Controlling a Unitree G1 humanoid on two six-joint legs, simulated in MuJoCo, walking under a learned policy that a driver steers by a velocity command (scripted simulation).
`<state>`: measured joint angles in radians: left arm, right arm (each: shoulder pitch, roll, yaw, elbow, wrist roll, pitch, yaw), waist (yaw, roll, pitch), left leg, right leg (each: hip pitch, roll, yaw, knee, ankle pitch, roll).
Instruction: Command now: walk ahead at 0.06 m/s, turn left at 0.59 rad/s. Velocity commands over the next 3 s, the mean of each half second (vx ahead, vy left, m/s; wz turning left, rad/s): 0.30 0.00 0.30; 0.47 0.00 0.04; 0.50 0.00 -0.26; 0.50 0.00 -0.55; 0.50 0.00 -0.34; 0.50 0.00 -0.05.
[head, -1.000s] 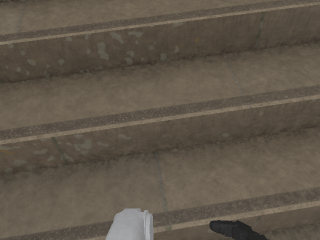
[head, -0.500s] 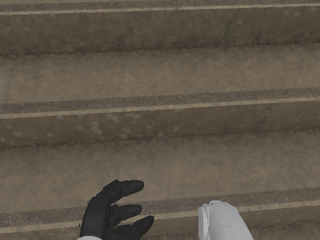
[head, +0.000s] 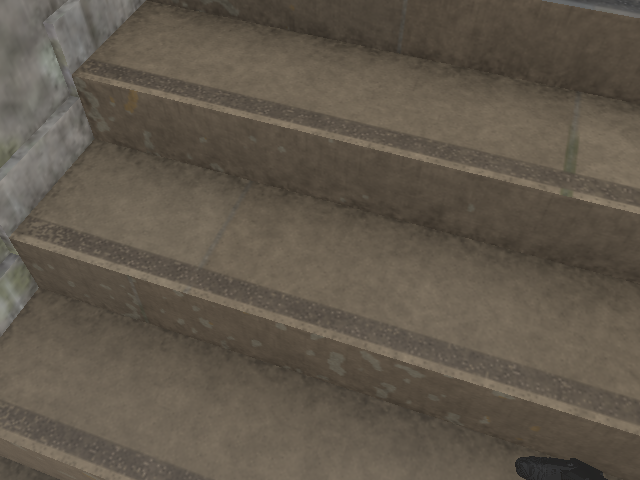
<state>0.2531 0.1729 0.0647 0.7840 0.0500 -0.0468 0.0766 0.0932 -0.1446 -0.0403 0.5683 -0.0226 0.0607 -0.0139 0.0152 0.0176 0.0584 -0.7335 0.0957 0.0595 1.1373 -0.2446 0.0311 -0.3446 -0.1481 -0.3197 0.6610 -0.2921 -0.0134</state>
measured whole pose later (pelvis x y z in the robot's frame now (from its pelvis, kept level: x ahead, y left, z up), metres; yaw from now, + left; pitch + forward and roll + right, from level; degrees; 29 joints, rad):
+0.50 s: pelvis +0.19 +0.03 +0.03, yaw +7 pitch +3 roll -1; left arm 0.02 0.03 -0.05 0.56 0.02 0.02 0.01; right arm 0.55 -0.11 -0.02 1.00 -0.01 -0.11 -0.03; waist -0.03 -0.02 -0.05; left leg 0.02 0.00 0.06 0.23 -0.30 0.04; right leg -1.30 -0.09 -0.09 1.95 -0.37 -0.12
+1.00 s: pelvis +0.48 +0.01 +0.19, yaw +7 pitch +4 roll +2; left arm 0.54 0.11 0.03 1.05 0.01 -0.14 0.01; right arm -0.03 -0.03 0.03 0.57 -0.03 -0.03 -0.01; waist 0.03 0.01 0.00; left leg -1.31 0.01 0.05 1.92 -0.33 0.15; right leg -0.07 0.01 -0.13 0.31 -0.32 -0.06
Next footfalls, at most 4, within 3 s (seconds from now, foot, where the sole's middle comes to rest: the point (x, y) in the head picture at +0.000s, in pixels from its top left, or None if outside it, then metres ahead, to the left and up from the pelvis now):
0.10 left None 0.11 0.11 -0.76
0.62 right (376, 466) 0.43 -0.07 -0.59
1.12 left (270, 256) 0.76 0.13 -0.43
1.66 right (371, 98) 1.02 -0.05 -0.26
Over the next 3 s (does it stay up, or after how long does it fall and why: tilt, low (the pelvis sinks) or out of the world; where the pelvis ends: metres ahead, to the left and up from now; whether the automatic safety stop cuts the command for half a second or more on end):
stays up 1.59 -0.30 0.68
